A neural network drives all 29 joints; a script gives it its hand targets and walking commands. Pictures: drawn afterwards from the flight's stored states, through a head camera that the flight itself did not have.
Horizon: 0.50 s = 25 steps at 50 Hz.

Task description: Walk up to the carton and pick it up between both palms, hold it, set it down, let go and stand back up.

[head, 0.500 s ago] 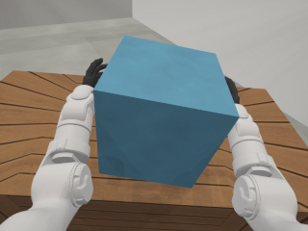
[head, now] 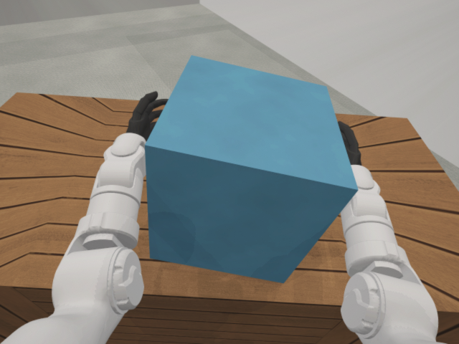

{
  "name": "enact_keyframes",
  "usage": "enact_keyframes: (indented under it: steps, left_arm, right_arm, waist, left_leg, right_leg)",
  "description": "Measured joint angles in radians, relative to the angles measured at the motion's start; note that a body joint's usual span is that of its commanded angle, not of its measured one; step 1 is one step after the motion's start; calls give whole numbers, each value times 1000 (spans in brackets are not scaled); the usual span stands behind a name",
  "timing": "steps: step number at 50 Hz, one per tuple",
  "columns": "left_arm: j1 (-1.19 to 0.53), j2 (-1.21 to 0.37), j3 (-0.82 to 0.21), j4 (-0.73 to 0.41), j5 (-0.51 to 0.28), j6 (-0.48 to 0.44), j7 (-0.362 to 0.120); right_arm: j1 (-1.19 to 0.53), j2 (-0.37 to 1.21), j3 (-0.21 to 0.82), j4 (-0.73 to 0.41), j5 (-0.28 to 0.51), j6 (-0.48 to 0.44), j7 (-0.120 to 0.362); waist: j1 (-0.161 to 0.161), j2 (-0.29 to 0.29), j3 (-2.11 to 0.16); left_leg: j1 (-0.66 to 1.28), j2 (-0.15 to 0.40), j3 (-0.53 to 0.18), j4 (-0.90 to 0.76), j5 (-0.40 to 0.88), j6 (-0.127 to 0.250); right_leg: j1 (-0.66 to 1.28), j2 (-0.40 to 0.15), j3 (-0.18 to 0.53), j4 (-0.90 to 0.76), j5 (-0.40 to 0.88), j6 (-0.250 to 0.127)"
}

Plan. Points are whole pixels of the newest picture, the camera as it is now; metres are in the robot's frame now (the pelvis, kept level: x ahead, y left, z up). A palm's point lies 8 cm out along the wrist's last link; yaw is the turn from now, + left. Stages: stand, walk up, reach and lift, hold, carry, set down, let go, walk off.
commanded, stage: set down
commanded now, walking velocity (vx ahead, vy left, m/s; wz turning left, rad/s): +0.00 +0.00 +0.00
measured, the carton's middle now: (238, 171) +0.43 -0.02 +0.08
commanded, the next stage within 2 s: none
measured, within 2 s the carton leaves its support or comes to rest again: rests again in 1.10 s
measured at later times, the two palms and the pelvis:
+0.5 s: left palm (138, 145) +0.43 +0.17 +0.15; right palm (344, 171) +0.40 -0.20 +0.13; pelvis +0.00 +0.00 +0.00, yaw +0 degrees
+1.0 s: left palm (135, 151) +0.43 +0.17 +0.14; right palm (341, 171) +0.40 -0.20 +0.13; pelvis +0.00 +0.01 +0.00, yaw +0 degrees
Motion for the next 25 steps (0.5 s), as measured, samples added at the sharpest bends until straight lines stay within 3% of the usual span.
enact_keyframes:
  steps: [25]
  left_arm:
    - [48, -19, 9, -18, 27, -59, -10]
  right_arm:
    - [34, 21, -36, -13, -36, -68, 24]
  waist:
    - [8, -7, 18]
  left_leg:
    - [6, 0, 17, -6, 4, 4]
  right_leg:
    - [4, -9, -25, -3, 3, 1]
